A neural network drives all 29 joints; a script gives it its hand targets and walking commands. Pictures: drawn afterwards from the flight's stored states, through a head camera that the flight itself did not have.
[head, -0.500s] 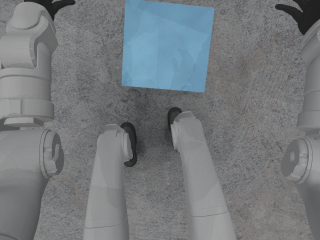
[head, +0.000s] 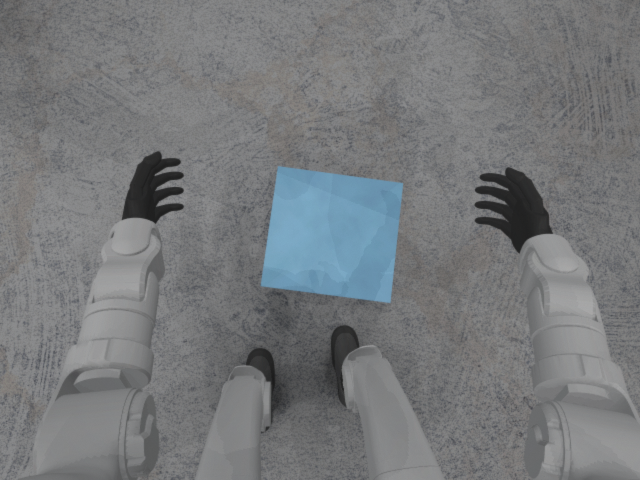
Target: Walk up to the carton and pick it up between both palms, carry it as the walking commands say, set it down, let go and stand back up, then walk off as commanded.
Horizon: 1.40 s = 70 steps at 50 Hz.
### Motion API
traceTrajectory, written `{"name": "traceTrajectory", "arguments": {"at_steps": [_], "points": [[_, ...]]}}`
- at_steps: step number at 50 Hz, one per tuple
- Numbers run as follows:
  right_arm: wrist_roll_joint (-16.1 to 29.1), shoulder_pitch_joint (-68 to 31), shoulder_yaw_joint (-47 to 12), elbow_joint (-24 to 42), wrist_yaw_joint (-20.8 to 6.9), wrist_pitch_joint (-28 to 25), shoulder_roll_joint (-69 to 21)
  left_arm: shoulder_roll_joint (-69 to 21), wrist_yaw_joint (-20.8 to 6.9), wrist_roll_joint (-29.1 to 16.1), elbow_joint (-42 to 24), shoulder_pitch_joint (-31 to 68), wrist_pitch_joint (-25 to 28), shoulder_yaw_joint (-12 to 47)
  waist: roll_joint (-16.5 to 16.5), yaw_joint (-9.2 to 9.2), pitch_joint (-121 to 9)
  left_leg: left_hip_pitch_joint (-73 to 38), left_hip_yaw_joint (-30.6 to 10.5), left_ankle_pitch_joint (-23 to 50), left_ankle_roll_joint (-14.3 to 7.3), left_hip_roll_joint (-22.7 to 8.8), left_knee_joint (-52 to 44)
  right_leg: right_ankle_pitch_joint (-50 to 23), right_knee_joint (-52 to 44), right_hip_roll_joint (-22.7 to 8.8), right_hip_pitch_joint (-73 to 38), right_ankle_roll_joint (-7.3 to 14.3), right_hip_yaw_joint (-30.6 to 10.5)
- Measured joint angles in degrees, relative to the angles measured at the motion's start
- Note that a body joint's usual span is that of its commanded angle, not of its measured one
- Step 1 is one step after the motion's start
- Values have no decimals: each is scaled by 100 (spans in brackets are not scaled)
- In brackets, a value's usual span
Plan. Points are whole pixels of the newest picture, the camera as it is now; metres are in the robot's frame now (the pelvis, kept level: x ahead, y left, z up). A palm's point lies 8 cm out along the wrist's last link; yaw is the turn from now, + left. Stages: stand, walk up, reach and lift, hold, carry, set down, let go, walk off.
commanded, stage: let go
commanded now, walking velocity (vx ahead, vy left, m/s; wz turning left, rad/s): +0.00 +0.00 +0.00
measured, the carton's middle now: (330, 238) +0.43 -0.08 -0.59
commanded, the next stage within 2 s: stand in 1.16 s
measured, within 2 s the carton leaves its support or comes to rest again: neither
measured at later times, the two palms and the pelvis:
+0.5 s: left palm (43, 401) +0.24 +0.24 -0.01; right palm (540, 399) +0.20 -0.21 +0.00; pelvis +0.04 +0.02 +0.08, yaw -2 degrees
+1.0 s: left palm (30, 425) +0.23 +0.23 +0.01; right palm (561, 391) +0.21 -0.22 +0.02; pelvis +0.06 +0.02 +0.09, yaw -3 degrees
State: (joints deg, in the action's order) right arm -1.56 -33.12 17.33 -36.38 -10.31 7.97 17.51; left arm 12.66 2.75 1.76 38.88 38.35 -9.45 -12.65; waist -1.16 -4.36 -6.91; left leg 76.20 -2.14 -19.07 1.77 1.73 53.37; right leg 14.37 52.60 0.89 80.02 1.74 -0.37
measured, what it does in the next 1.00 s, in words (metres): rises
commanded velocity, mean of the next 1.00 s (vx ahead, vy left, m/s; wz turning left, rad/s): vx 0.00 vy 0.00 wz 0.00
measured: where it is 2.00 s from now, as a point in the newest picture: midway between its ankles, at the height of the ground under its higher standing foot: (304, 392)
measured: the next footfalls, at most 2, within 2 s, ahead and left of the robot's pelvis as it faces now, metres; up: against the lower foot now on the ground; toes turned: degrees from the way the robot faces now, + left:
none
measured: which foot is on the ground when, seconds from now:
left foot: down 0.00-1.00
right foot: down 0.00-1.00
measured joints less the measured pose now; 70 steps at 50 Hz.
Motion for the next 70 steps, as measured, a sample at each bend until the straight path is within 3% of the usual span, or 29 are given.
{"name": "traceTrajectory", "arguments": {"at_steps": [7,13,21,28,34,47,59,65,70], "points": [[398,1486,-453,823,9,-10,195,-115,-72,-52,-946,-1447,-18,308,194,-15,255,-1184,11,76,-35,-25,-505,-65,-489,16,-1177,-21,-22],[610,2542,-927,989,75,-216,48,-245,-192,174,-964,-2431,183,509,256,-15,356,-2607,8,50,-75,-74,-935,-72,-987,53,-2633,-69,-31],[319,3802,-1384,872,352,-396,-451,-253,-391,113,-591,-3749,535,779,180,137,699,-4561,4,-29,-175,-83,-1501,-4,-1614,49,-4627,-134,-42],[74,4592,-1593,1237,561,-420,-679,-112,-518,-62,-934,-4735,732,997,113,304,1026,-5879,18,10,-244,-88,-2060,-83,-2248,40,-5982,-212,-72],[17,4700,-1483,1264,597,-289,-608,-53,-554,-107,-1086,-5004,611,1083,69,425,1208,-6697,65,14,-292,-97,-2382,-112,-2588,43,-6793,-244,-125],[-21,4633,-1470,1260,638,131,-544,-154,-551,-96,-1285,-5100,366,1232,39,432,1395,-7157,45,-26,-231,-159,-2536,-22,-2653,101,-7211,-177,-105],[124,4634,-1467,1380,968,595,-591,-103,-398,-129,-1111,-5318,406,1374,142,416,1149,-7199,61,-100,-136,-199,-2454,179,-2300,148,-7115,-73,-112],[-189,4836,-1445,568,1120,-494,-395,-35,-274,105,-281,-5534,836,1340,82,427,497,-6797,241,-302,-108,-251,-2173,340,-1955,225,-6614,-55,-278],[-142,5287,-1437,-68,1154,-892,-312,90,-319,60,320,-5712,1080,1114,104,399,215,-6585,343,-430,-118,-296,-2067,429,-1819,285,-6346,-39,-371]]}}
